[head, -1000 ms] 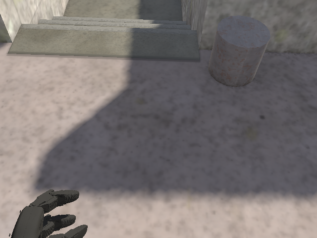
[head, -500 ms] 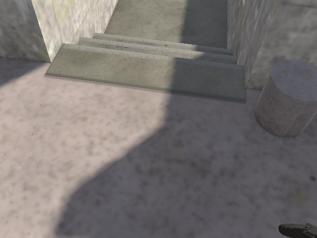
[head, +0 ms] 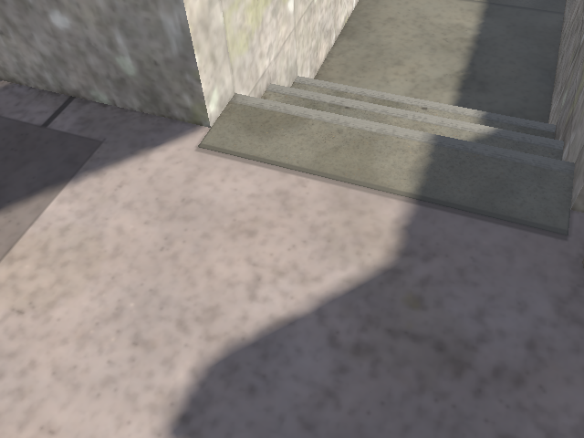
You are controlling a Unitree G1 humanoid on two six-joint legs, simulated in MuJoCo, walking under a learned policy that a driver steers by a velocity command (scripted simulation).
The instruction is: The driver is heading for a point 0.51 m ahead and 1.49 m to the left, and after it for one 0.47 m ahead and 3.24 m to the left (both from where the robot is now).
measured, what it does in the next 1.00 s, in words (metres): steps on the spot, turning left: left foot, then right foot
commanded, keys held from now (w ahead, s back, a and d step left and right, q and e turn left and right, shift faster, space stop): q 0.98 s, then w+q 0.02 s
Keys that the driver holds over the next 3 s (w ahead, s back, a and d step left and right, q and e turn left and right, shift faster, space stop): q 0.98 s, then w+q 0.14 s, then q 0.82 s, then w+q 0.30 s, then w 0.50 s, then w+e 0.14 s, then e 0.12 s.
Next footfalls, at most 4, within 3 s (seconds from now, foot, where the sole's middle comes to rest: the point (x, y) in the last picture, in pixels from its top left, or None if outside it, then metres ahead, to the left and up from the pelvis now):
0.32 left None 0.01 0.15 -0.78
0.80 right None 0.09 -0.05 -0.78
1.24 left None -0.07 0.17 -0.78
1.72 right None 0.17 0.15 -0.78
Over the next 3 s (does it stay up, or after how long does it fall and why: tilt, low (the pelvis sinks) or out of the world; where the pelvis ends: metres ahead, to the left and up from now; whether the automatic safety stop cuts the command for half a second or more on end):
stays up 0.08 0.58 0.01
